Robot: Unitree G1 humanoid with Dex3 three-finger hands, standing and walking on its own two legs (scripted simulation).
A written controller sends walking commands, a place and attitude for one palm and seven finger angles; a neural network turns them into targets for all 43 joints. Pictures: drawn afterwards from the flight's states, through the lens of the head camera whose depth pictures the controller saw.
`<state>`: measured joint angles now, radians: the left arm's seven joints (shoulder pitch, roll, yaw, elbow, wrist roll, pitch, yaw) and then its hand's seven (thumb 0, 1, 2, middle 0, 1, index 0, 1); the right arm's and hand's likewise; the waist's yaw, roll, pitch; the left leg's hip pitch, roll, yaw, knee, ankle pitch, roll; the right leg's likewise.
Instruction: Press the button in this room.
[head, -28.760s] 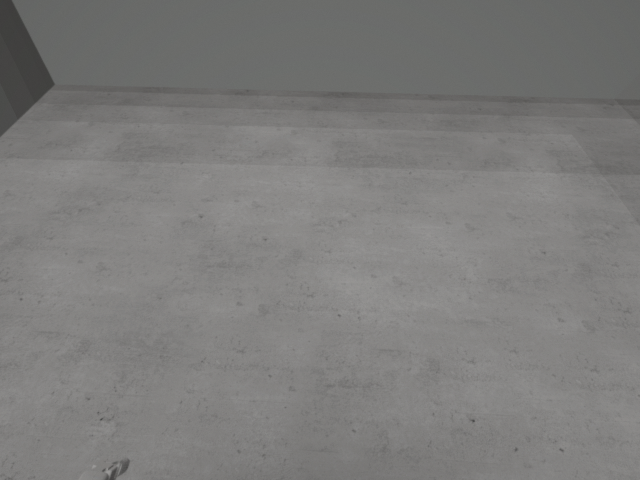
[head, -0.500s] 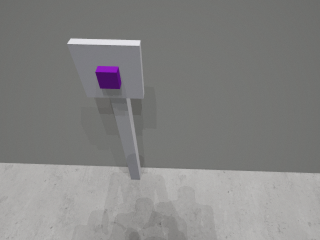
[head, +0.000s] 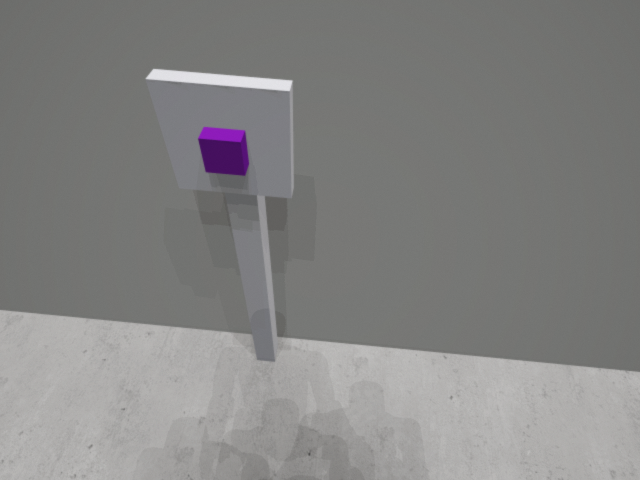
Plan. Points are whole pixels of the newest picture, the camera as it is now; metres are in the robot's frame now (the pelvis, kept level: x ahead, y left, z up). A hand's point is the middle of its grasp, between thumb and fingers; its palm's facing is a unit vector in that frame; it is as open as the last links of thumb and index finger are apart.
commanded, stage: shuffle to correct the standing spot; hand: left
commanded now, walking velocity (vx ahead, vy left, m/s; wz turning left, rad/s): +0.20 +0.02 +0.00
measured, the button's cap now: (225, 150) +0.54 +0.19 +0.11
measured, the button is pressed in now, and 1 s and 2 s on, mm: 0 0 0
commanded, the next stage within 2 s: come to a stop and stand still in 0.06 s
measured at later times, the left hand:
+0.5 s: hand out of the picture +0.14 +0.18 -0.17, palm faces +0.07 -0.97 -0.22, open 7.3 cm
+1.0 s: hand out of the picture +0.05 +0.18 -0.16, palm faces +0.06 -0.98 -0.19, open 7.4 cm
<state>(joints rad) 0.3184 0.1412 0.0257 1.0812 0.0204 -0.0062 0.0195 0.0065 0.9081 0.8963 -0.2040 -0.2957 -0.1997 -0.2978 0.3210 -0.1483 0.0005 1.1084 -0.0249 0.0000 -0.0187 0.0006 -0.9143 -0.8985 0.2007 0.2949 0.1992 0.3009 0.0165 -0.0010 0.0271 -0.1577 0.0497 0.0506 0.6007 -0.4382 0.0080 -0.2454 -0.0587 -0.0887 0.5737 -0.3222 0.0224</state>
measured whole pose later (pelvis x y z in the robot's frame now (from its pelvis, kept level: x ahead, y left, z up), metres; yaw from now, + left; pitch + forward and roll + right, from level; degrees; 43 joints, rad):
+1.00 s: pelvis +0.06 +0.01 +0.01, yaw +2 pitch -1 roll -1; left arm 0.34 0.13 -0.01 1.06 0.02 -0.01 0.04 0.01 0.90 0.90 -0.20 -0.30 -0.20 -0.30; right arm 0.21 -0.18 -0.02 0.99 -0.02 0.01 -0.01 -0.01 -0.93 -0.90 0.20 0.30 0.20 0.30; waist 0.01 0.02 0.02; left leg -0.26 0.04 0.08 0.53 -0.26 0.01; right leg -0.23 -0.01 -0.07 0.51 -0.26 -0.01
